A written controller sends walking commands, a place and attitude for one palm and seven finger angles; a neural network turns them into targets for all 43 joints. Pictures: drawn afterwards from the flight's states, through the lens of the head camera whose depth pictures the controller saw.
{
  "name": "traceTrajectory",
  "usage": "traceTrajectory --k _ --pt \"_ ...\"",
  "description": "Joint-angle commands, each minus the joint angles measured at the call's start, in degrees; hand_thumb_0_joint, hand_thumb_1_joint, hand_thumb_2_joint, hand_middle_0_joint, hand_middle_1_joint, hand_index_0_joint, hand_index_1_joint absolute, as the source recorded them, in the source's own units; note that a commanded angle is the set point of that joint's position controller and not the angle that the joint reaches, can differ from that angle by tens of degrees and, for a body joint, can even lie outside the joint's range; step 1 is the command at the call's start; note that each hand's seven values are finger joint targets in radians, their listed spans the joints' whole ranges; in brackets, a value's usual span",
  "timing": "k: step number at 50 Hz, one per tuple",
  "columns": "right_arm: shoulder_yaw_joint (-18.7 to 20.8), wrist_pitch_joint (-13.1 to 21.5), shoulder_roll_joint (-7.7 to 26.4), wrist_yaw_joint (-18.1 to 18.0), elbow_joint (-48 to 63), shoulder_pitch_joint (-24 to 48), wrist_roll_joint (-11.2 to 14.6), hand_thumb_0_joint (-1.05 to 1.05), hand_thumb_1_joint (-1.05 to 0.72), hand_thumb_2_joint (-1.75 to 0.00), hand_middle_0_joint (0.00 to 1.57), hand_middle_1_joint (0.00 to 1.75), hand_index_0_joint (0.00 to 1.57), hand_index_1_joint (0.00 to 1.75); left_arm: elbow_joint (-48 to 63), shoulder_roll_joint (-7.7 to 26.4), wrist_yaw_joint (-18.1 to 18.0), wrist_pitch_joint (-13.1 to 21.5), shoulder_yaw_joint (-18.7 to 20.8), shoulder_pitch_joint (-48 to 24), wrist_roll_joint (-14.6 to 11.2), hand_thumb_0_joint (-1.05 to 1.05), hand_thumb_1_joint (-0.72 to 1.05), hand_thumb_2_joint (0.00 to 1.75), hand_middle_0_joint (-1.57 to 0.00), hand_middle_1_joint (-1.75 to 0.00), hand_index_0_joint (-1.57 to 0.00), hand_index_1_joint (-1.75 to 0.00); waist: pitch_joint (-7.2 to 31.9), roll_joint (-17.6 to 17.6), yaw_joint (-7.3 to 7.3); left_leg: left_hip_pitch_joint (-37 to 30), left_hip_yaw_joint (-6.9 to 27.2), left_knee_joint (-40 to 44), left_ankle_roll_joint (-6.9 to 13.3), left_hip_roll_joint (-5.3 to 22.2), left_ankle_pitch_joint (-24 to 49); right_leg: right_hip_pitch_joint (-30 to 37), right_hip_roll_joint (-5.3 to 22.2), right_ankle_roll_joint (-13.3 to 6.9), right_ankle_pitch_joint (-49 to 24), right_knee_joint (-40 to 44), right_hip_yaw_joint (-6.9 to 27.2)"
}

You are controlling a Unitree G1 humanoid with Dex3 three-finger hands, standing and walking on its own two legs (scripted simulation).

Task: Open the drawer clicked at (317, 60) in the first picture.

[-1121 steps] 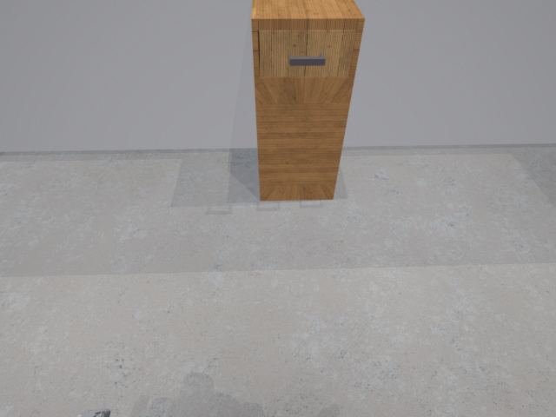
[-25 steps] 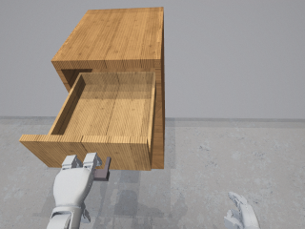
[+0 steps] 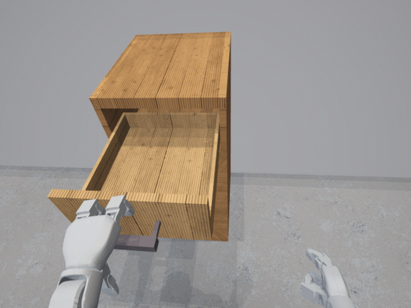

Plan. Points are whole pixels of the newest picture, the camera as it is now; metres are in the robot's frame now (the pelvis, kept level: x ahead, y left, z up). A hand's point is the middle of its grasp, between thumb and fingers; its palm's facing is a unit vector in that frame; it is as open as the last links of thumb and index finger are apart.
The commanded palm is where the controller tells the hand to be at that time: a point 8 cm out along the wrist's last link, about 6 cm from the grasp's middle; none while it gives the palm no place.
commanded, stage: lift the hand off the handle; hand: left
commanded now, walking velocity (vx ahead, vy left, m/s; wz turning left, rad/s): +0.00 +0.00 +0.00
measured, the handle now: (130, 233) +0.26 +0.21 -0.01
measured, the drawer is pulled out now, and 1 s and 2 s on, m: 0.30 0.30 0.30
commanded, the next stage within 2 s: draw the hand back to the body in 0.78 s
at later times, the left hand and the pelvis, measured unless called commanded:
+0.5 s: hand (100, 221) +0.22 +0.21 +0.11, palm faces +0.11 -0.13 -0.99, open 13.8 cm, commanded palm +0.18 +0.21 +0.17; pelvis +0.01 +0.01 +0.02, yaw +0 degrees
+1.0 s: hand (94, 218) +0.21 +0.21 +0.13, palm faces +0.09 -0.12 -0.99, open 13.8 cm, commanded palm +0.18 +0.22 +0.19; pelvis +0.00 +0.00 +0.02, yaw +0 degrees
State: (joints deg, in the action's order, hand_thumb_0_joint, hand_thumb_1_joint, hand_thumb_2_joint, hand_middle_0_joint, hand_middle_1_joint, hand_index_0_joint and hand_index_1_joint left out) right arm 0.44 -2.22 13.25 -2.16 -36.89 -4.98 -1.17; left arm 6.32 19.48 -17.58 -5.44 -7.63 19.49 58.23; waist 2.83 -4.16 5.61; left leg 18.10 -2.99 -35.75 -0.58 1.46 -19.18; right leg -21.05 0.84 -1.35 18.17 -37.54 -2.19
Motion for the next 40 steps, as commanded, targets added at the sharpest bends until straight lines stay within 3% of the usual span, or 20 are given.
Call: traceTrajectory --k 1,9,12,14,15,17,18,20,21,25,26,29,30,31,34,35,36,38,39,40 --pt "1.2 2.4 4.3 0.3 9.1 9.7 -0.4 0.00 -0.90 -0.90 0.20 0.30 0.20 0.30 14.7 8.9 -0.4 1.1 6.8 -7.1 0.5 0.00 -0.50 0.30 -0.30 -1.20 -0.30 -1.20 6.2 3.4 0.55 -3.9 1.1 6.2 1.8 -3.1 11.1 5.3 -2.0 -0.6 -8.4 9.5 2.5" --pt "0.7 1.9 4.4 0.6 9.2 11.2 -0.1 0.00 -0.90 -0.90 0.20 0.30 0.20 0.30 19.1 11.0 2.5 0.5 8.5 -8.4 -1.1 0.00 -0.50 0.30 -0.30 -1.20 -0.30 -1.20 5.7 2.2 0.97 -7.6 1.3 9.0 1.7 -2.7 15.2 9.2 -2.1 -0.6 -12.4 12.4 2.7" --pt "0.5 2.0 4.3 1.3 9.5 10.5 -0.3 0.00 -0.90 -0.90 0.20 0.30 0.20 0.30 21.6 8.7 3.7 0.6 5.7 -8.2 -1.1 0.00 -0.50 0.30 -0.30 -1.20 -0.30 -1.20 6.7 2.6 0.99 -8.9 1.3 9.6 1.9 -2.6 17.6 10.0 -1.9 -0.4 -13.9 12.0 1.4" --pt "0.4 1.6 4.4 1.6 9.6 11.5 0.1 0.00 -0.90 -0.90 0.20 0.30 0.20 0.30 22.6 9.2 4.8 -0.2 6.2 -7.3 -2.0 0.00 -0.50 0.30 -0.30 -1.20 -0.30 -1.20 6.8 1.2 1.21 -9.5 1.7 10.7 1.5 -2.2 18.5 11.6 -2.2 -0.7 -14.6 12.8 1.8" --pt "0.0 1.8 4.3 1.9 9.9 10.5 0.0 0.00 -0.90 -0.90 0.20 0.30 0.20 0.30 23.0 9.2 5.2 -0.3 6.1 -6.2 -1.6 0.00 -0.50 0.30 -0.30 -1.20 -0.30 -1.20 7.4 3.6 1.52 -9.3 1.4 10.5 1.9 -2.2 18.9 12.0 -1.7 -0.4 -14.8 12.5 1.0" --pt "-0.1 1.3 4.6 2.1 9.7 11.3 0.2 0.00 -0.90 -0.90 0.20 0.30 0.20 0.30 22.8 9.8 6.3 -1.0 6.2 -6.3 -1.7 0.00 -0.50 0.30 -0.30 -1.20 -0.30 -1.20 5.0 4.1 1.58 -9.0 1.1 11.5 1.8 -2.3 18.9 12.3 -1.8 -0.2 -15.7 13.3 1.2" --pt "0.0 0.9 4.6 2.1 9.6 11.6 0.4 0.00 -0.90 -0.90 0.20 0.30 0.20 0.30 23.7 10.8 6.6 -1.2 7.0 -6.9 -1.8 0.00 -0.50 0.30 -0.30 -1.20 -0.30 -1.20 5.7 3.8 1.67 -9.5 1.2 12.0 1.7 -2.2 19.4 13.3 -2.0 -0.3 -16.3 13.6 1.5" --pt "-0.6 0.9 4.4 2.5 10.5 11.9 0.6 0.00 -0.90 -0.90 0.20 0.30 0.20 0.30 26.2 10.1 7.4 -2.0 6.1 -6.9 -1.8 0.00 -0.50 0.30 -0.30 -1.20 -0.30 -1.20 7.7 2.5 2.03 -10.0 1.1 12.1 1.9 -2.0 19.5 14.6 -1.5 -0.3 -15.5 13.4 0.9" --pt "-0.3 0.4 4.4 2.3 9.6 12.3 0.9 0.00 -0.90 -0.90 0.20 0.30 0.20 0.30 24.8 11.6 7.7 -2.1 7.6 -7.4 -2.5 0.00 -0.50 0.30 -0.30 -1.20 -0.30 -1.20 5.0 2.8 1.54 -10.2 1.3 12.8 1.7 -1.9 19.7 14.2 -2.1 -0.4 -16.1 14.3 1.4" --pt "-0.9 0.3 4.4 2.7 10.7 12.7 1.0 0.00 -0.90 -0.90 0.20 0.30 0.20 0.30 28.1 11.4 9.2 -2.7 7.0 -8.9 -2.8 0.00 -0.50 0.30 -0.30 -1.20 -0.30 -1.20 6.6 2.4 2.03 -11.0 1.2 13.4 1.9 -1.7 19.6 15.4 -1.6 -0.3 -14.9 14.8 0.9" --pt "-0.7 -0.1 4.5 2.6 10.0 13.3 1.1 0.00 -0.90 -0.90 0.20 0.30 0.20 0.30 27.8 11.7 9.7 -2.8 6.8 -9.8 -3.6 0.00 -0.50 0.30 -0.30 -1.20 -0.30 -1.20 5.0 1.5 1.43 -11.5 1.3 14.2 1.8 -1.7 19.3 15.4 -1.9 -0.3 -15.3 15.6 1.3" --pt "-0.8 -0.4 5.0 2.5 10.4 14.7 1.5 0.00 -0.90 -0.90 0.20 0.30 0.20 0.30 28.7 14.4 10.5 -3.5 9.9 -10.7 -4.2 0.00 -0.50 0.30 -0.30 -1.20 -0.30 -1.20 4.7 1.6 1.58 -11.2 1.7 14.5 1.6 -1.4 19.0 16.4 -2.1 -0.5 -15.4 16.1 2.0" --pt "-1.2 -0.2 4.5 2.9 10.9 13.7 1.3 0.00 -0.90 -0.90 0.20 0.30 0.20 0.30 29.8 12.2 11.1 -3.4 7.5 -10.4 -3.8 0.00 -0.50 0.30 -0.30 -1.20 -0.30 -1.20 6.6 2.4 2.01 -11.9 1.1 14.3 2.0 -1.7 20.3 17.0 -1.4 -0.2 -16.0 15.7 1.1" --pt "-0.8 -0.5 4.7 2.8 10.2 14.1 1.6 0.00 -0.90 -0.90 0.20 0.30 0.20 0.30 29.1 13.2 11.6 -3.5 8.2 -10.1 -4.8 0.00 -0.50 0.30 -0.30 -1.20 -0.30 -1.20 4.5 1.9 1.50 -12.0 1.2 14.9 1.8 -1.6 20.5 16.8 -1.7 -0.2 -16.7 16.4 1.5" --pt "-1.1 -0.8 5.2 2.9 11.1 15.6 2.0 0.00 -0.90 -0.90 0.20 0.30 0.20 0.30 31.0 15.6 12.6 -4.3 10.9 -11.3 -6.0 0.00 -0.50 0.30 -0.30 -1.20 -0.30 -1.20 4.7 0.5 1.57 -11.3 1.6 15.4 1.6 -1.2 18.9 17.7 -1.8 -0.3 -15.4 16.7 2.1" --pt "-1.5 -0.7 4.7 3.2 10.9 14.4 1.7 0.00 -0.90 -0.90 0.20 0.30 0.20 0.30 29.3 13.3 13.2 -4.4 8.7 -9.9 -5.1 0.00 -0.50 0.30 -0.30 -1.20 -0.30 -1.20 5.0 2.1 2.00 -11.3 1.1 15.3 1.8 -1.5 19.4 17.5 -1.4 -0.2 -14.7 16.4 1.1" --pt "-1.2 -1.1 4.8 3.1 10.2 14.5 2.0 0.00 -0.90 -0.90 0.20 0.30 0.20 0.30 27.0 13.2 13.7 -4.4 8.6 -8.6 -6.0 0.00 -0.50 0.30 -0.30 -1.20 -0.30 -1.20 1.3 3.8 1.19 -10.9 1.1 15.8 1.6 -1.5 18.4 16.0 -1.7 0.0 -13.9 17.4 1.4" --pt "-1.1 -1.1 5.4 3.0 10.7 14.2 2.1 0.00 -0.90 -0.90 0.20 0.30 0.20 0.30 27.3 14.4 14.3 -4.2 9.8 -8.0 -6.3 0.00 -0.50 0.30 -0.30 -1.20 -0.30 -1.20 2.3 4.3 1.60 -10.9 0.7 15.8 1.8 -1.6 17.5 16.6 -1.5 0.4 -13.9 17.6 1.6" --pt "-1.3 -1.2 5.6 3.0 11.1 15.6 2.5 0.00 -0.90 -0.90 0.20 0.30 0.20 0.30 27.8 15.6 14.4 -4.4 11.3 -9.2 -7.0 0.00 -0.50 0.30 -0.30 -1.20 -0.30 -1.20 1.4 1.9 1.05 -9.8 1.0 15.8 1.5 -1.3 15.4 16.1 -1.7 0.0 -11.8 17.8 2.4" --pt "-1.7 -0.9 5.2 3.1 11.3 14.4 1.8 0.00 -0.90 -0.90 0.20 0.30 0.20 0.30 28.7 14.3 14.6 -3.9 9.6 -11.0 -5.9 0.00 -0.50 0.30 -0.30 -1.20 -0.30 -1.20 4.1 3.0 1.72 -10.2 0.8 15.5 1.9 -1.7 16.2 17.2 -1.0 0.1 -11.9 17.2 1.7"
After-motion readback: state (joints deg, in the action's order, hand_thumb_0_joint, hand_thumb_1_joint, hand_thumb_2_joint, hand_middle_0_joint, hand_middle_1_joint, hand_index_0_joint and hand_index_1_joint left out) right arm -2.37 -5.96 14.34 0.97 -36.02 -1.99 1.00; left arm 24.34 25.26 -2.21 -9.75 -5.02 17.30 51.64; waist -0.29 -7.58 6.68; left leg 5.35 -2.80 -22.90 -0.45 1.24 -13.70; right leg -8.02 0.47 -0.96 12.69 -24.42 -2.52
